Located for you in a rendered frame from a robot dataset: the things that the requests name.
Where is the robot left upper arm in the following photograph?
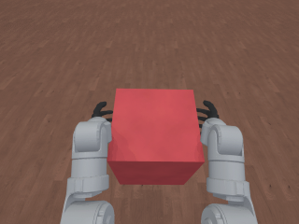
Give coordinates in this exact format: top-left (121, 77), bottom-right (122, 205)
top-left (61, 200), bottom-right (115, 224)

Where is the right robot forearm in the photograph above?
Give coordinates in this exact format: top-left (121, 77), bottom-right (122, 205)
top-left (200, 118), bottom-right (258, 224)

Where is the carton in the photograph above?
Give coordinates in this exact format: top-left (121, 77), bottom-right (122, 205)
top-left (107, 88), bottom-right (205, 185)

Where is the robot right hand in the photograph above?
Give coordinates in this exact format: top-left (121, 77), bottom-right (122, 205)
top-left (196, 100), bottom-right (220, 135)

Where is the robot left hand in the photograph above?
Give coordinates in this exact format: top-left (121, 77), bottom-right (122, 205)
top-left (92, 101), bottom-right (113, 122)

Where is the left robot forearm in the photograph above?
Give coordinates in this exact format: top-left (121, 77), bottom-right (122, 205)
top-left (60, 117), bottom-right (112, 224)

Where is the robot right upper arm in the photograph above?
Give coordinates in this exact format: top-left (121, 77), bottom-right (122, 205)
top-left (201, 203), bottom-right (257, 224)

